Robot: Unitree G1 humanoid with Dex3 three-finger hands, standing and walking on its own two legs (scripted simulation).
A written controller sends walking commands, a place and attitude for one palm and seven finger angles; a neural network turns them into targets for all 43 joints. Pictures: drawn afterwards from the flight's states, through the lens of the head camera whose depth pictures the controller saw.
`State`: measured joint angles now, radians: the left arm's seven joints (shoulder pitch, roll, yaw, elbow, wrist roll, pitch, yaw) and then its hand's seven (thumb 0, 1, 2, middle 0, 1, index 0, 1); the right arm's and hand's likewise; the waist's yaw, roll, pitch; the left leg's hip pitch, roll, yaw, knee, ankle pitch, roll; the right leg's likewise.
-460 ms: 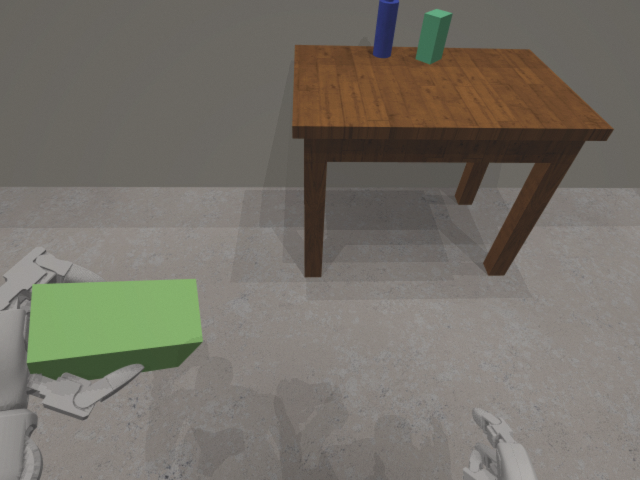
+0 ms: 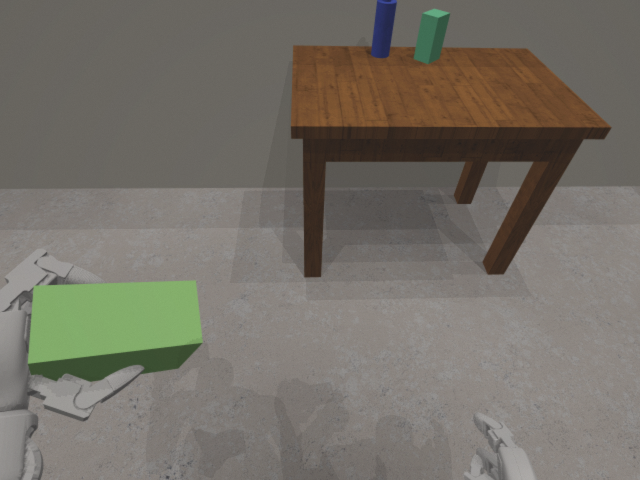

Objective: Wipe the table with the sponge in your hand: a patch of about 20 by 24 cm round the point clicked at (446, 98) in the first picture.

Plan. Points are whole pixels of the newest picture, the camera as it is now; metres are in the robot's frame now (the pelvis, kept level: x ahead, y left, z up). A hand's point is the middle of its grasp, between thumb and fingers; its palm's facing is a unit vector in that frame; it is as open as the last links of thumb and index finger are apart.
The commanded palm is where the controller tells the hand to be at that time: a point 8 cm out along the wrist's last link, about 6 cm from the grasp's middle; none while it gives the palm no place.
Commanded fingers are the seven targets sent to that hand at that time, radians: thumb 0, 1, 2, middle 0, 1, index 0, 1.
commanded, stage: walk to a spot facing it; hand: left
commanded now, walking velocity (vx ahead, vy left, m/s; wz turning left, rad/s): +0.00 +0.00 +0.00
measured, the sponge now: (142, 331) +0.23 +0.20 +0.13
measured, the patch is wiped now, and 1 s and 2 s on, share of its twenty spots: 0.00 0.00 0.00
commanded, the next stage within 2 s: none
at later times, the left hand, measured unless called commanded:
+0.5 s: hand (152, 313) +0.24 +0.19 +0.15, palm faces +0.28 -0.86 -0.42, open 10.6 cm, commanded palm +0.20 +0.23 +0.18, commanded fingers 0.00 0.10 1.30 -1.20 -1.60 -1.20 -1.60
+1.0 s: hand (275, 225) +0.36 +0.08 +0.16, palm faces +0.00 -0.91 -0.41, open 10.6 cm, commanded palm +0.32 +0.14 +0.18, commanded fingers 0.00 0.10 1.30 -1.20 -1.60 -1.20 -1.60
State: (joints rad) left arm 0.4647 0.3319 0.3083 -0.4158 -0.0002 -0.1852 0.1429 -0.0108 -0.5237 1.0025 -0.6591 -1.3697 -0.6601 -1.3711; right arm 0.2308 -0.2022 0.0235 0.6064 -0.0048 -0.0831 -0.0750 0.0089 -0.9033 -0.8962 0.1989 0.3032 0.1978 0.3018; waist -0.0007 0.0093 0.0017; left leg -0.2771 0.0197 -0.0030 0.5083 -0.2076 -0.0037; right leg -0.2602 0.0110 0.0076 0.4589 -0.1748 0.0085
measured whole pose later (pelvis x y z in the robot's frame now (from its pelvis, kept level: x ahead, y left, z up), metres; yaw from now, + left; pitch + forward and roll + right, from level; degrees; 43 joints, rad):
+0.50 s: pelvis -0.01 -0.02 -0.02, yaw -10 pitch -1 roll +1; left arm 0.46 0.34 0.36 -0.48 -0.02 -0.20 0.14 -0.01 -0.52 1.00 -0.66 -1.37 -0.66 -1.37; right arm 0.21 -0.19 0.01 0.55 -0.01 -0.08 -0.05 0.01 -0.90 -0.90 0.20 0.30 0.20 0.30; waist 0.03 0.00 0.03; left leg -0.35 0.11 0.15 0.72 -0.34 -0.03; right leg -0.45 0.04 0.03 0.82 -0.43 0.01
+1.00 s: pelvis +0.06 -0.04 -0.01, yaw -26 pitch +1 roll +2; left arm 0.46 0.37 0.36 -0.45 -0.01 -0.24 0.14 -0.01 -0.52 1.01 -0.66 -1.37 -0.66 -1.37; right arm 0.22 -0.24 -0.02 0.57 0.00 -0.05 -0.05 0.01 -0.91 -0.90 0.20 0.30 0.19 0.30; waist 0.00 -0.04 -0.03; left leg -0.27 0.06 0.13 0.51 -0.24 -0.02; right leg -0.37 0.11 0.13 0.73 -0.39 -0.05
